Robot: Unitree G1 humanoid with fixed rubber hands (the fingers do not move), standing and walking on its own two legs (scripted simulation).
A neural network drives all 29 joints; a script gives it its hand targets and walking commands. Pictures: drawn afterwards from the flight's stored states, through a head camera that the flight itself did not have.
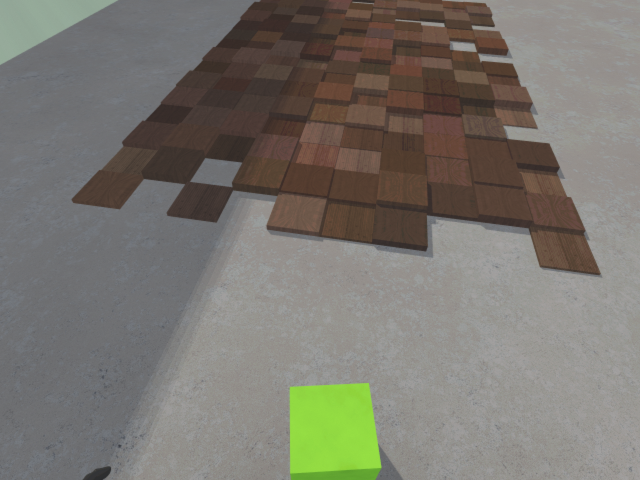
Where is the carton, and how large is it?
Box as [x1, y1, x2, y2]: [290, 383, 380, 479]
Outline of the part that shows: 368,383 290,387 291,479 375,478 380,469 380,461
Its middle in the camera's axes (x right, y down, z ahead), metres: +0.03 +0.54 +1.04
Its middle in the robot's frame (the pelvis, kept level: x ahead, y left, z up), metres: +0.39 -0.02 -0.66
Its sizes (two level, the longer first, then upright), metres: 0.210 0.200 0.250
